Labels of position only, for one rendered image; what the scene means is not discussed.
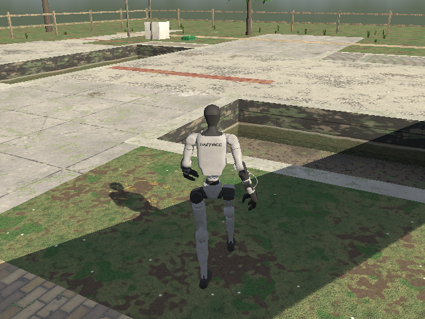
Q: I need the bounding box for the right robot upper arm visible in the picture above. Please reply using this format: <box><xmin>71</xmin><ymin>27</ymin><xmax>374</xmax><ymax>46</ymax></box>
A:
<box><xmin>226</xmin><ymin>134</ymin><xmax>244</xmax><ymax>171</ymax></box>

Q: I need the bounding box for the robot left hand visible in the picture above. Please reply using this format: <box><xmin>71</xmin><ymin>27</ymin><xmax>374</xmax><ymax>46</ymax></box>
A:
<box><xmin>183</xmin><ymin>169</ymin><xmax>199</xmax><ymax>181</ymax></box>

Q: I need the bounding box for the left robot forearm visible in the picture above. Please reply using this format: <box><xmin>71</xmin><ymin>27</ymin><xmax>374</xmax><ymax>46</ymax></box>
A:
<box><xmin>181</xmin><ymin>159</ymin><xmax>191</xmax><ymax>175</ymax></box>

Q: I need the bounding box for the right robot forearm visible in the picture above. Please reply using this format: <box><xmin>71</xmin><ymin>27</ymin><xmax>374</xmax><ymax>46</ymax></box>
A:
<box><xmin>238</xmin><ymin>161</ymin><xmax>255</xmax><ymax>194</ymax></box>

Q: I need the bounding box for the robot right hand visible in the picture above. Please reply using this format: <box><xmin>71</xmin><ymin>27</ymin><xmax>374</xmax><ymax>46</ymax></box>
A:
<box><xmin>242</xmin><ymin>191</ymin><xmax>258</xmax><ymax>211</ymax></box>

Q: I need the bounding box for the left robot foot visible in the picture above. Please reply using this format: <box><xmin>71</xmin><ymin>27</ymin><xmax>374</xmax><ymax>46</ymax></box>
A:
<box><xmin>199</xmin><ymin>270</ymin><xmax>212</xmax><ymax>289</ymax></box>

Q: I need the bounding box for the left robot upper arm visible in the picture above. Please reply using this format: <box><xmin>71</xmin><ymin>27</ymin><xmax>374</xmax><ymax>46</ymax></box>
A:
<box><xmin>181</xmin><ymin>133</ymin><xmax>199</xmax><ymax>168</ymax></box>

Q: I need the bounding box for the robot right thigh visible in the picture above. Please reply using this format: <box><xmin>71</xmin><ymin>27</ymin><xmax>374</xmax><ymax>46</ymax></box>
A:
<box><xmin>222</xmin><ymin>184</ymin><xmax>235</xmax><ymax>218</ymax></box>

